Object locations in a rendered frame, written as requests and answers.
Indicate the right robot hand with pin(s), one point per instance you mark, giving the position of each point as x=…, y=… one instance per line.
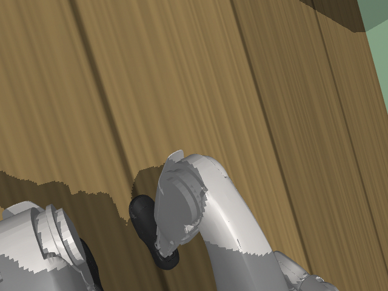
x=293, y=273

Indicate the right robot arm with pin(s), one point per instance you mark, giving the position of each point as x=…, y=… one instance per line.
x=316, y=283

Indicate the right robot foot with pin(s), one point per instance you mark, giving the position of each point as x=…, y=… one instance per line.
x=141, y=211

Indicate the left robot foot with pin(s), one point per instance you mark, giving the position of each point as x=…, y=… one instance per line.
x=92, y=266

